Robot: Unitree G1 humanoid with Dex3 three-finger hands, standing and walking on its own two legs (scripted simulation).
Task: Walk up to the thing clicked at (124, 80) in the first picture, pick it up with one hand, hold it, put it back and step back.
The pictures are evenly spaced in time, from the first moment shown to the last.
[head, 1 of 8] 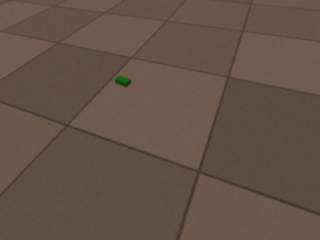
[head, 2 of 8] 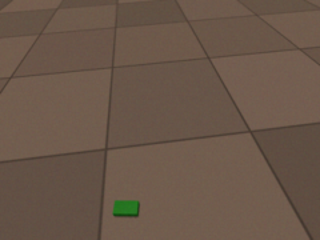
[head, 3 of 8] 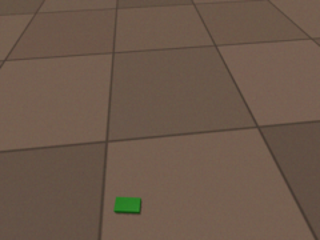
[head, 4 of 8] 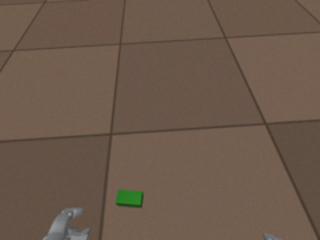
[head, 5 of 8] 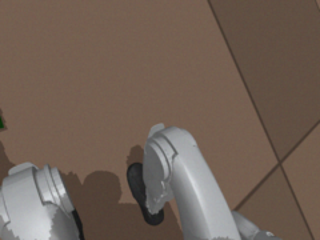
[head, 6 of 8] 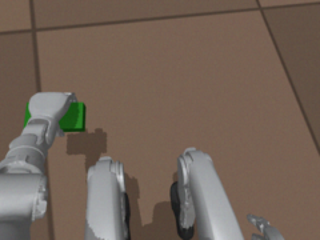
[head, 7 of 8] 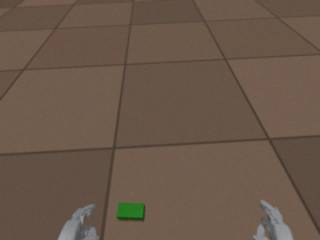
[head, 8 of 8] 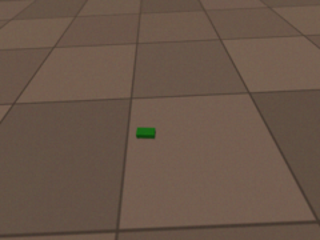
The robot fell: no
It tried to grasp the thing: yes
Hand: left
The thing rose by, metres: 0.69
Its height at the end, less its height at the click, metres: +0.00
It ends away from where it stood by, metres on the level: 0.01
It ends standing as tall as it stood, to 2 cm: yes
